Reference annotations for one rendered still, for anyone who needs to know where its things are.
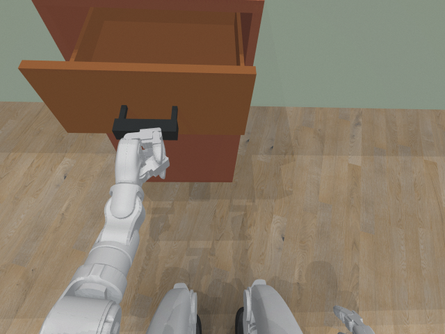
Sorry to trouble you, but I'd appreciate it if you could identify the robot right shin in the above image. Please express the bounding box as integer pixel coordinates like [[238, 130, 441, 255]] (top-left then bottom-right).
[[243, 279, 266, 334]]

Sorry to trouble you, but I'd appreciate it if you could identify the drawer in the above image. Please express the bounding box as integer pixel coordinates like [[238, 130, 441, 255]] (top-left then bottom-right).
[[18, 7, 257, 135]]

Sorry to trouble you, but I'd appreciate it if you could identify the robot right hand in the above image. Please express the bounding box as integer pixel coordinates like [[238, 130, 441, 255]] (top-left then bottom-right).
[[333, 305, 375, 334]]

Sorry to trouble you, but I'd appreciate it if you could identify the robot right thigh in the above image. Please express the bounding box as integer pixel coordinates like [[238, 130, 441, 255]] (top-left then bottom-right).
[[243, 285, 303, 334]]

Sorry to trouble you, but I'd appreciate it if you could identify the robot left upper arm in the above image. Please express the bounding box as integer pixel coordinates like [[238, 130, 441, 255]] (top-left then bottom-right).
[[43, 295, 122, 334]]

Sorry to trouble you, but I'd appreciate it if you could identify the cabinet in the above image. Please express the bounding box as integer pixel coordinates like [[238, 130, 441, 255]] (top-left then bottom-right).
[[32, 0, 264, 182]]

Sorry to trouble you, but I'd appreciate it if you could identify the robot left hand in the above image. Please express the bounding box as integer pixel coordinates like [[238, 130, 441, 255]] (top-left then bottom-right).
[[115, 127, 170, 188]]

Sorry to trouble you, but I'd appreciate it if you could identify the left robot forearm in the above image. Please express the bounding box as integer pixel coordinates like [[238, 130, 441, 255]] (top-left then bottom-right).
[[39, 182, 145, 334]]

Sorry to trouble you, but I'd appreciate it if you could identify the handle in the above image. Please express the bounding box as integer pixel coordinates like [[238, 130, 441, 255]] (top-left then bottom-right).
[[112, 105, 179, 141]]

